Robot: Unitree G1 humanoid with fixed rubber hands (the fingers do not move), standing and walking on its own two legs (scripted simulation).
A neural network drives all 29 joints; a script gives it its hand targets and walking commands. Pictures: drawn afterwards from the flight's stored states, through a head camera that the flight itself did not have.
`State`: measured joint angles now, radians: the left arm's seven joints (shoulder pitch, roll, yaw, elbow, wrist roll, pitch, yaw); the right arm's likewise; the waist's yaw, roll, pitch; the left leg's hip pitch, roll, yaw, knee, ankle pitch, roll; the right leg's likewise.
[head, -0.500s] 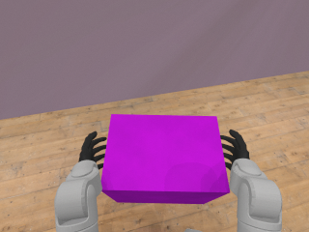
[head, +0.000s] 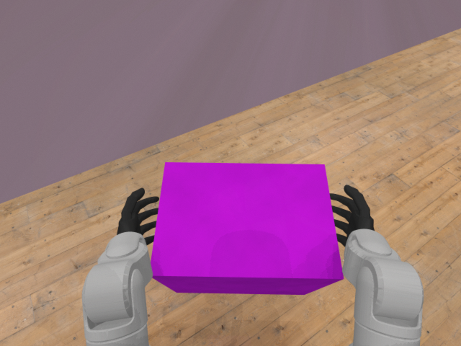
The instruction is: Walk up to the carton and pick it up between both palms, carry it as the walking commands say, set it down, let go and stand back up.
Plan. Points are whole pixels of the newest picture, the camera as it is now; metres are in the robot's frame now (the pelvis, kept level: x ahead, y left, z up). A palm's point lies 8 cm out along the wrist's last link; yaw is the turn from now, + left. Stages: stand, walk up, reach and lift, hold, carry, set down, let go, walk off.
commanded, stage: carry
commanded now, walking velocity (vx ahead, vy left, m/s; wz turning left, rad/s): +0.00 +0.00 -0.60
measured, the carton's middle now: (242, 235) +0.31 +0.00 +0.01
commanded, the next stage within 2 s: none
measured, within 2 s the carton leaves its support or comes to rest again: neither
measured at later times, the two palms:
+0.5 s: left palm (218, 244) +0.25 +0.04 +0.10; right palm out of the picture +0.13 -0.27 +0.10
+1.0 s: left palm (267, 284) +0.19 -0.02 +0.11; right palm out of the picture -0.02 -0.28 +0.11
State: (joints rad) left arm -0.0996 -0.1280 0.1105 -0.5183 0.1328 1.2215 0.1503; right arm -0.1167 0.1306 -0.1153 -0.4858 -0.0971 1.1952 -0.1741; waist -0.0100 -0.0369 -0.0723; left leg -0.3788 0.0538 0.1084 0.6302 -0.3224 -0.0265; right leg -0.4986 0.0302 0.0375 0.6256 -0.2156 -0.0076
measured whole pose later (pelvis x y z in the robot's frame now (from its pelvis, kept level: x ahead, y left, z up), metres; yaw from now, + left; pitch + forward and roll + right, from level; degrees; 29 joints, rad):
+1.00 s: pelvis -0.12 +0.00 +0.00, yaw -38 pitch +4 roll -2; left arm -0.14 -0.13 0.10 -0.50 0.12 1.28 0.18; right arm -0.08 0.13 -0.13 -0.51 -0.12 1.24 -0.16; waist 0.00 0.00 -0.13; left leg -0.44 0.26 0.28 0.70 -0.29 -0.02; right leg -0.35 -0.06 -0.12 0.71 -0.45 0.04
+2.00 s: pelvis -0.19 +0.01 +0.01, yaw -46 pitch +3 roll -1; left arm -0.08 -0.13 0.09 -0.52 0.11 1.27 0.16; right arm -0.04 0.13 -0.10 -0.53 -0.12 1.25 -0.17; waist 0.01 0.00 -0.12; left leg -0.41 0.07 0.12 0.57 -0.22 0.01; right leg -0.38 0.00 -0.06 0.55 -0.23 -0.02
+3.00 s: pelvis -0.16 +0.00 +0.01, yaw -45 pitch +4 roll -1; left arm -0.06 -0.13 0.09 -0.53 0.12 1.24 0.16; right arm -0.04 0.13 -0.09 -0.51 -0.11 1.23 -0.17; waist 0.01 0.00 -0.13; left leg -0.39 0.05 0.12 0.58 -0.26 0.03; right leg -0.35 -0.03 -0.06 0.56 -0.28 0.01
